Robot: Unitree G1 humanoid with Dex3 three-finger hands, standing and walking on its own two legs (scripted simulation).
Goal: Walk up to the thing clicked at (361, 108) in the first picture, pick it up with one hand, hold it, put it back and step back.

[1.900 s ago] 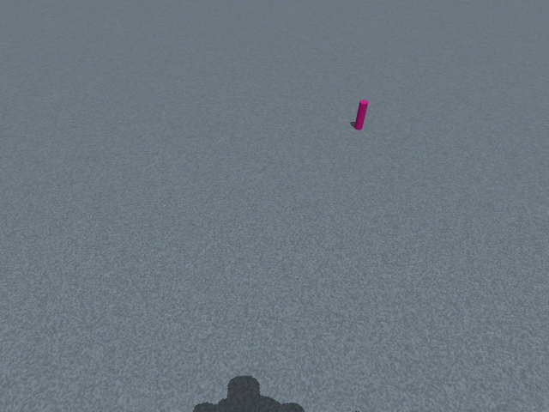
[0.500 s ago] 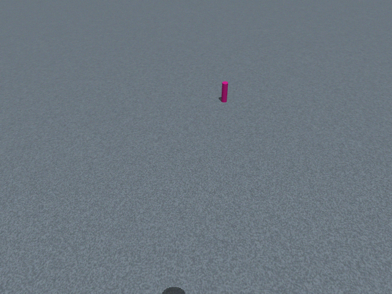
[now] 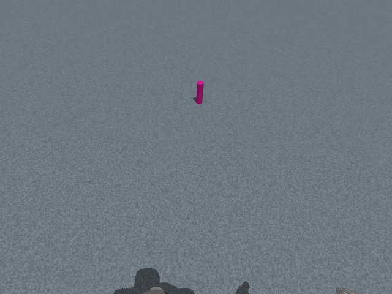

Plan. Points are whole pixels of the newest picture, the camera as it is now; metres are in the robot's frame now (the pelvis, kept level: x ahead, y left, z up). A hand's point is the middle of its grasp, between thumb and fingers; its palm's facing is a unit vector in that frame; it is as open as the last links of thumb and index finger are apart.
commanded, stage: walk up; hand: left
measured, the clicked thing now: (199, 92) +1.66 +0.03 -0.66
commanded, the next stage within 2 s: none
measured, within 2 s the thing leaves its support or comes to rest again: neither
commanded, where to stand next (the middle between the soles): +1.27 -0.13 m, yaw -7 degrees
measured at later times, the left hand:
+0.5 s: hand (138, 168) +0.48 +0.21 -0.10, palm faces -0.18 -0.90 -0.40, open 7.3 cm
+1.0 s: hand (134, 150) +0.58 +0.25 -0.15, palm faces -0.13 -0.92 -0.36, open 7.4 cm
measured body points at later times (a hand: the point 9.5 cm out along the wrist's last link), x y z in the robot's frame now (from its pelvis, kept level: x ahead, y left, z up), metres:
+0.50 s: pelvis +0.29 -0.04 +0.00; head +0.30 -0.07 +0.44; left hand +0.48 +0.25 -0.08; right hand +0.25 -0.37 -0.13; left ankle +0.14 +0.13 -0.68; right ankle +0.37 -0.15 -0.72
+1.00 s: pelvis +0.53 -0.03 +0.00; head +0.56 -0.01 +0.45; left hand +0.59 +0.30 -0.13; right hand +0.62 -0.36 -0.08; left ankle +0.64 +0.07 -0.72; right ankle +0.39 -0.15 -0.67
